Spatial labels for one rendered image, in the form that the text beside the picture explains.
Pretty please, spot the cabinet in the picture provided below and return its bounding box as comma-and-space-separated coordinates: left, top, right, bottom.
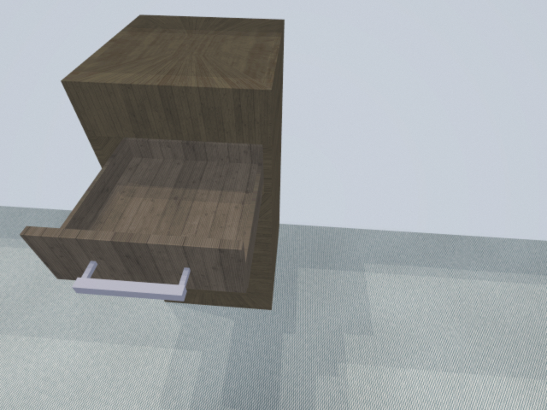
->
61, 15, 285, 310

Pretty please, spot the handle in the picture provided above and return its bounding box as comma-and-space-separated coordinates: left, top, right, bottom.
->
72, 261, 191, 302

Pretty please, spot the drawer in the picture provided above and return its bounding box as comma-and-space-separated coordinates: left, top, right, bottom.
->
20, 138, 264, 293

